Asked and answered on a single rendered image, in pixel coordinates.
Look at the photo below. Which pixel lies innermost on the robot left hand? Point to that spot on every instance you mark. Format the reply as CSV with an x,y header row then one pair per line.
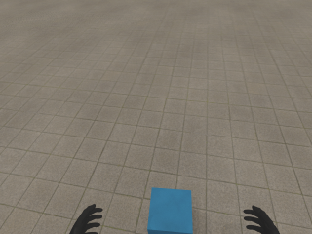
x,y
82,225

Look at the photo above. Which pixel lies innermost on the robot right hand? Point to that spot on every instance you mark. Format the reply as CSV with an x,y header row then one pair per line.
x,y
266,224

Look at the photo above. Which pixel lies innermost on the carton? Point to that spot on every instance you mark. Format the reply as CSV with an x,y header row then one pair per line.
x,y
170,211

